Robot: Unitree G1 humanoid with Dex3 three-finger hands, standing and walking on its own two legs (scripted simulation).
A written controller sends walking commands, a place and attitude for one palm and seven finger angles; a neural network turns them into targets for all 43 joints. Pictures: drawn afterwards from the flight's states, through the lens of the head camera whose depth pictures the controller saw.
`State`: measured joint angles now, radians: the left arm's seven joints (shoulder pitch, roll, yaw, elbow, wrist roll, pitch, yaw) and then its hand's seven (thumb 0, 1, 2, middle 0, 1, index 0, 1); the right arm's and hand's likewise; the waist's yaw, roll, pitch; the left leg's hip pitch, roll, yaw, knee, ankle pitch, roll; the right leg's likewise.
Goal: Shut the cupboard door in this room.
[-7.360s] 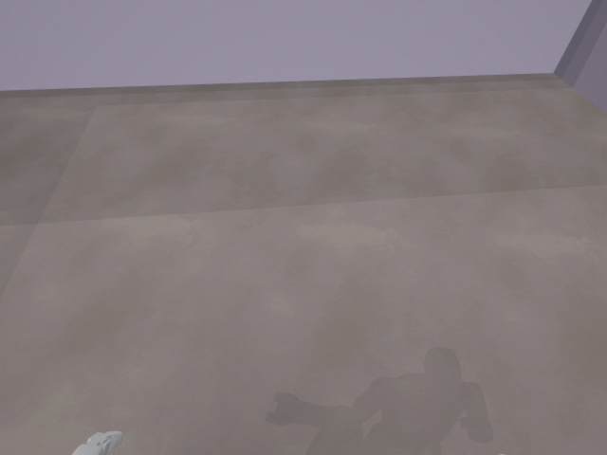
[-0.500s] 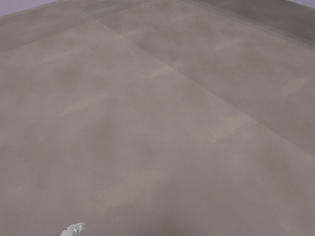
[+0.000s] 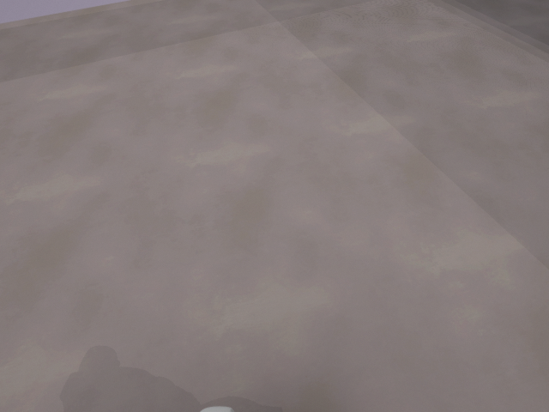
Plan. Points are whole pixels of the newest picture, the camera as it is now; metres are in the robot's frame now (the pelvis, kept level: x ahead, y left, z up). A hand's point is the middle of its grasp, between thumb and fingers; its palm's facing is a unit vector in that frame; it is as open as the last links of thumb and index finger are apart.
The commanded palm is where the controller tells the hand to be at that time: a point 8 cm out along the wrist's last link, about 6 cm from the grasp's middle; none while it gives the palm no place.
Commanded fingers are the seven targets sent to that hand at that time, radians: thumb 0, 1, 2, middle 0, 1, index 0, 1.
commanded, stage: turn or walk to find it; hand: left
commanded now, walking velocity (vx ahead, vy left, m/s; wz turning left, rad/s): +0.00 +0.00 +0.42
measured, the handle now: out of the picture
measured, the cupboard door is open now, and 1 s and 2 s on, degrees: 81 81 81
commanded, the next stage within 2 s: none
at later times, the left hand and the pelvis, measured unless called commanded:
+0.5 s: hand out of the picture +0.04 +0.21 -0.15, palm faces +0.20 -0.94 -0.29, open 7.3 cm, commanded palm none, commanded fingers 0.00 0.90 0.90 -0.20 -0.30 -0.20 -0.30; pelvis -0.02 -0.01 -0.01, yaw +11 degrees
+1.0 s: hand out of the picture -0.11 +0.17 -0.17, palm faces +0.46 -0.85 -0.24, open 7.3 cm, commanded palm none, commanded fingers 0.00 0.90 0.90 -0.20 -0.30 -0.20 -0.30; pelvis -0.05 -0.02 +0.00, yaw +25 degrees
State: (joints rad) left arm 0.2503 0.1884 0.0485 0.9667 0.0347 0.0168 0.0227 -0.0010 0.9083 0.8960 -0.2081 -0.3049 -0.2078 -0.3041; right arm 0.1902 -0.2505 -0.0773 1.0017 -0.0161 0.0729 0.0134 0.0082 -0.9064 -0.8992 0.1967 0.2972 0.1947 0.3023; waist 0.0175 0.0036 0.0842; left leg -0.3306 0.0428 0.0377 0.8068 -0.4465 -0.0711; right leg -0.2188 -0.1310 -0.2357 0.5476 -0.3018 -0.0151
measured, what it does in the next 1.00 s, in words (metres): steps on the spot, turning left: left foot, then right foot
